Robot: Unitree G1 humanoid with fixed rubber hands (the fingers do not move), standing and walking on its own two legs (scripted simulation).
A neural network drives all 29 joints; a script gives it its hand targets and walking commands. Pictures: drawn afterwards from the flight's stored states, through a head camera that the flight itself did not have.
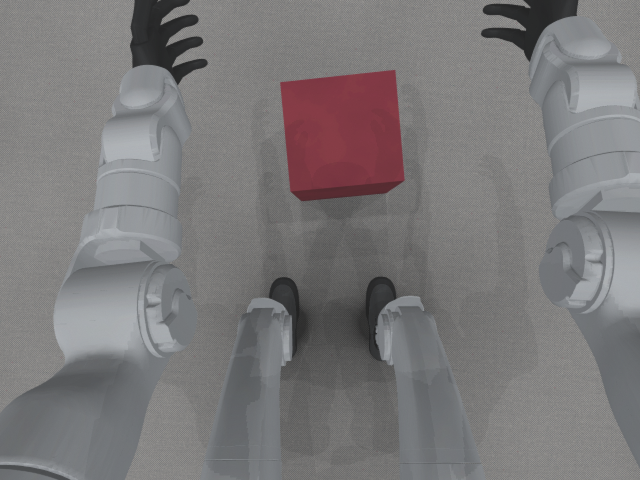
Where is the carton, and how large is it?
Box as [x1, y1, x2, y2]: [280, 70, 404, 200]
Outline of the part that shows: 394,70 280,82 290,191 301,200 382,193 388,191 404,180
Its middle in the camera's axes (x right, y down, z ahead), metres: +0.05 -0.21 +0.83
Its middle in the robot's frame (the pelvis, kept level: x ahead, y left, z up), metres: +0.54 -0.01 -0.52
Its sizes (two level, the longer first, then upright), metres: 0.210 0.200 0.250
